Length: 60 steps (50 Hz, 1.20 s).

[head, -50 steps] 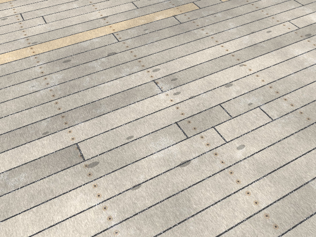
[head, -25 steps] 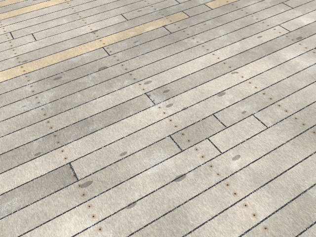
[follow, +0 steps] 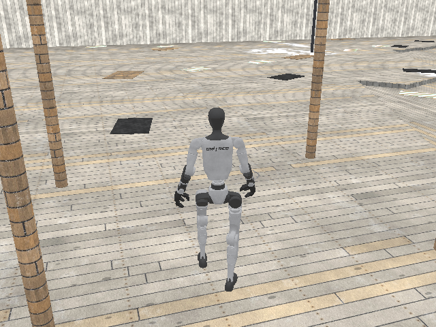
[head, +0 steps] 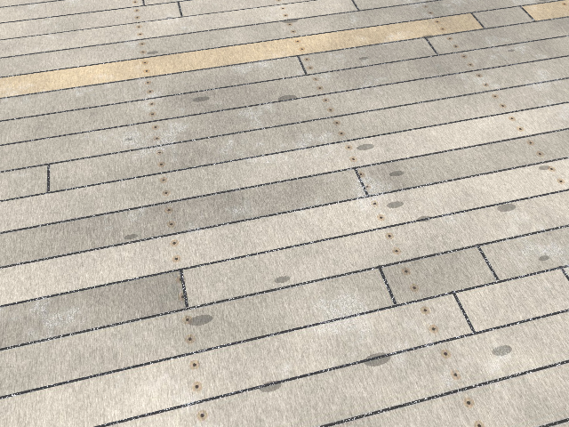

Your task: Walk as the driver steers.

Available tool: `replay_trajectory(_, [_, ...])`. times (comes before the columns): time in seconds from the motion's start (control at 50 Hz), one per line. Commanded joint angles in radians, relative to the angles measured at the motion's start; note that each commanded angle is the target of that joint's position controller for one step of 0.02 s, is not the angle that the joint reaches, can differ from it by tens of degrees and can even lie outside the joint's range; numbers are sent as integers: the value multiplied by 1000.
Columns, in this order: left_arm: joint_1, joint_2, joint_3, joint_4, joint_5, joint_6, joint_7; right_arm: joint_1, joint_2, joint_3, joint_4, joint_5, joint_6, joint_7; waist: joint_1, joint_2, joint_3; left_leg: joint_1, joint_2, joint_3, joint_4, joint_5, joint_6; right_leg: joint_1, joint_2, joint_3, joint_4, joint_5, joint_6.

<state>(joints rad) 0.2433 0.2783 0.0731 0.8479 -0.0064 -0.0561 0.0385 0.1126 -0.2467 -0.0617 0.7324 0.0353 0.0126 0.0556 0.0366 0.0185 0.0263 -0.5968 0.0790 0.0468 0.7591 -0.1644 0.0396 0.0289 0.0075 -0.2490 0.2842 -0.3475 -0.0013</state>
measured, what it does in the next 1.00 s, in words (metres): walks ahead: left foot, then right foot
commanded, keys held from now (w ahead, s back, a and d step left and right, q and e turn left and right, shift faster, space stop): w+q+shift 0.18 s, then w+shift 0.38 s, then w+e+shift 0.44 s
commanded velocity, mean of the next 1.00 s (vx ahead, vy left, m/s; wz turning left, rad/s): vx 0.88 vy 0.00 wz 0.11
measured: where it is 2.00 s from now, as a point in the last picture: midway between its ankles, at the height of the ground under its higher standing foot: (288, 108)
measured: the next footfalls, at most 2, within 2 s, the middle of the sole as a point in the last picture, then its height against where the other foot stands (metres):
left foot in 0.12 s outside the picture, level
right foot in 0.56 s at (281, 335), level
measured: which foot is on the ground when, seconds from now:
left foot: up 0.00-0.10, down 0.12-0.58, up 0.60-0.98, down 1.00-1.00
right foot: down 0.00-0.14, up 0.16-0.54, down 0.56-1.00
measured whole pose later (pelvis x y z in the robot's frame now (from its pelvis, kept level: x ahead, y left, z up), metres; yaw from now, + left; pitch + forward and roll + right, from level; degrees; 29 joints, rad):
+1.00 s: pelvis +0.81 +0.21 -0.01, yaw +3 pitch +2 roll -2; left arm 0.51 0.30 0.08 0.88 0.00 -0.07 -0.03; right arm -0.03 -0.28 0.03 0.61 -0.04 -0.10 0.02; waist 0.13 0.01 -0.01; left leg -0.48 0.06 -0.05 0.50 -0.12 -0.02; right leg 0.02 0.09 0.24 0.46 -0.46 -0.05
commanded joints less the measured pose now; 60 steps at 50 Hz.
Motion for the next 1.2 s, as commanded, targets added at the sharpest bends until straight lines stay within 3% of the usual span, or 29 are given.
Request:
replay_trajectory(0.02, [84, 176, 52, -27, 9, 1, -11, -189, -63, -11, -139, 19, -27, 19, 71, -30, 98, -303, 43, 4, -1, -88, 48, 219, -383, 153, -102, 243, -154])
replay_trajectory(0.04, [78, 187, 54, -31, 12, 4, -14, -188, -60, -9, -148, 24, -31, 22, 65, -41, 94, -269, 24, 38, -9, -117, 63, 218, -366, 116, -66, 381, -142])
replay_trajectory(0.06, [142, 134, 28, 3, 77, 2, -28, -172, -71, -8, -138, -101, 0, 20, 64, -76, 52, -141, -58, 158, -62, -148, 88, 218, -310, 15, 8, 571, -107])
replay_trajectory(0.08, [170, 138, 26, 15, 58, 2, -34, -146, -72, -16, -133, -106, 7, 14, 53, -97, 28, 15, -122, 215, -67, -204, 113, 149, -286, -23, 113, 857, -99])
replay_trajectory(0.12, [108, 225, 37, -10, 32, 13, -34, 175, -124, -50, -52, -73, -9, 0, -140, -102, -122, 449, -213, 189, -122, -222, 176, -59, -278, -56, 527, 1104, -77])
replay_trajectory(0.14, [26, 196, 26, -78, 21, 7, -43, 402, -252, -97, 7, -74, -10, -18, -258, 49, -237, 810, -79, -112, -249, -408, 263, -414, -202, -69, 884, 822, -12])
replay_trajectory(0.16, [-90, 67, -5, -162, 41, -17, -61, 372, -366, -119, 5, -66, -7, -24, -209, 247, -231, 972, 154, -688, -466, -610, 366, -833, -5, 68, 1172, -127, 38])
replay_trajectory(0.18, [-235, 117, -6, -218, 54, -38, -64, 376, -352, -109, -16, -74, -4, -24, -245, 52, -188, 963, 195, -801, -513, -510, 359, -979, -26, 273, 1230, -79, 27])
replay_trajectory(0.22, [-133, 112, -16, -181, 37, -55, -64, 330, -247, -77, 12, -65, -18, -38, -139, -73, -53, 751, 174, -551, -495, -240, 288, -890, -142, 288, 1037, 42, -2])
replay_trajectory(0.26, [-38, 106, -24, -149, 68, -26, -69, 207, -184, -47, -12, -61, -42, -49, -43, -3, -21, 533, 89, -432, -557, -265, 262, -733, -163, 289, 924, 43, 15])
replay_trajectory(0.38, [-224, 74, -47, -205, 52, 2, -96, 288, -171, -31, 38, -40, -106, -32, -80, -3, 142, 391, -11, -233, -704, -28, 220, -697, -139, 197, 500, 311, 40])
replay_trajectory(0.5, [-245, 108, -37, -224, 37, -9, -92, 315, -244, -39, 82, -34, -125, -45, -63, 32, 78, 613, 73, -172, -665, 497, 151, -491, -50, 174, 255, 419, -56])
replay_trajectory(0.54, [-26, 153, -12, -168, 29, -2, -67, 303, -288, -46, 99, -65, -110, -54, 46, 72, -71, 691, 81, -151, -366, 924, 117, -286, 35, 153, 303, 229, -90])
replay_trajectory(0.56, [205, 178, 5, -105, 31, 2, -49, 268, -284, -45, 101, -80, -97, -60, 168, 54, -172, 594, 52, -118, -72, 915, 102, -52, 41, 141, 297, 157, -104])
replay_trajectory(0.58, [355, 268, 32, -68, 54, 2, -31, 305, -194, -20, 87, -73, -97, -55, 201, -63, -280, 350, -24, -74, 316, 660, 88, 196, -113, 320, 303, -146, -136])
replay_trajectory(0.6, [379, 361, 58, -49, 56, 0, -41, 387, -77, 8, 42, -24, -119, -33, 105, -474, -423, 63, -234, -123, 696, -133, 43, 346, -342, 990, 37, -508, -263])
replay_trajectory(0.62, [236, 265, 42, -64, 46, 0, -64, 330, -132, 11, 47, -43, -125, -38, 66, -299, -313, -88, -179, -187, 764, -206, 75, 294, -333, 1139, -72, -511, -269])
replay_trajectory(0.66, [162, 160, 22, -58, 31, -9, -71, 131, -157, 17, 5, -74, -134, -37, 56, -10, -119, -89, -51, -144, 640, -96, 77, 40, -255, 842, -31, -182, -246])
replay_trajectory(0.72, [132, 116, 1, -12, 29, -17, -57, 112, -105, 41, -46, -114, -100, -19, -51, -69, -11, -17, 5, -146, 466, -144, 23, -235, -158, 715, -93, -172, -252])
replay_trajectory(0.8, [130, 151, 17, -25, 17, -32, -52, -50, -104, 67, -126, -98, -87, -9, -49, -73, 88, 24, 38, -89, 137, 0, -64, -435, -119, 631, -208, -69, -281])
replay_trajectory(0.92, [157, 220, 55, -53, 0, -40, -61, -144, -148, 60, -156, -62, -99, -16, -2, -64, 44, 268, -23, -75, -200, 197, -80, -327, -123, 629, -140, 177, -204])
replay_trajectory(0.98, [149, 235, 60, -47, 15, -32, -63, 135, -218, 15, -83, -68, -111, -52, -144, -6, -128, 596, -65, -46, -240, -12, -48, -281, -43, 559, 288, 513, -145])
replay_trajectory(1.0, [122, 174, 42, -71, 12, -40, -66, 350, -292, -12, -56, -90, -114, -76, -239, 84, -271, 831, 103, -213, -261, -280, -20, -421, 27, 480, 632, 399, -120])
replay_trajectory(1.02, [141, 14, 3, -122, -13, -45, -59, 416, -376, -29, -49, -121, -108, -86, -204, 329, -315, 987, 351, -643, -450, -694, 4, -709, 119, 396, 929, -187, -109])
replay_trajectory(1.04, [200, 37, -9, -142, -23, -33, -54, 307, -364, -38, -57, -109, -98, -82, -111, 391, -315, 921, 413, -949, -578, -810, 78, -843, 67, 359, 1088, -103, -123])
replay_trajectory(1.06, [121, 100, 1, -118, 3, -12, -52, 204, -236, -16, -85, -101, -95, -76, -104, 183, -178, 807, 363, -768, -545, -743, 76, -877, -13, 335, 1113, -2, -124])
replay_trajectory(1.1, [-4, 98, 4, -113, 33, 5, -79, 219, -138, 9, -49, -93, -95, -62, -113, 30, -34, 621, 230, -343, -510, -227, 18, -798, -82, 334, 1003, 73, -106])
replay_trajectory(1.14, [-26, 62, -8, -152, 43, 35, -105, 244, -128, 11, -3, -73, -111, -66, -75, 128, -19, 582, 220, -264, -548, -138, 28, -823, -115, 313, 1000, 100, -83])
replay_trajectory(1.2, [-135, 44, -23, -213, 38, 54, -123, 277, -102, 17, 37, -59, -134, -52, -58, 57, 11, 590, 202, -77, -565, 168, 13, -879, -115, 282, 969, 183, -82])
